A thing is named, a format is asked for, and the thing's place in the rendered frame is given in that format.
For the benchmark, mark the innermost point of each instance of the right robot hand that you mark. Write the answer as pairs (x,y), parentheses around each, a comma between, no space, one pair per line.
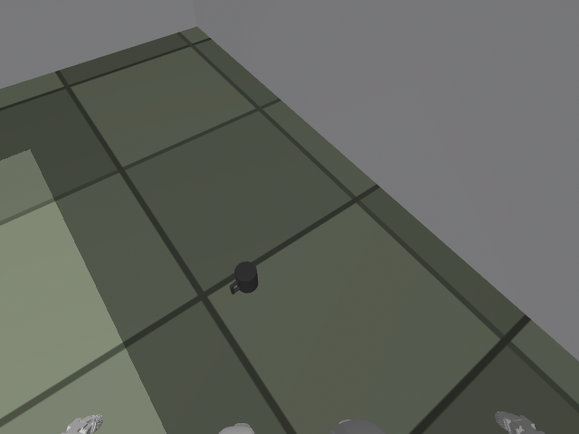
(515,424)

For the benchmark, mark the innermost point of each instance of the left robot hand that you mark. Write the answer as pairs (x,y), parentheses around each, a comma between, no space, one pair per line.
(87,425)

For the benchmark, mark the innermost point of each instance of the mug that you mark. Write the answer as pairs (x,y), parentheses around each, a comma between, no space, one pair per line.
(246,278)

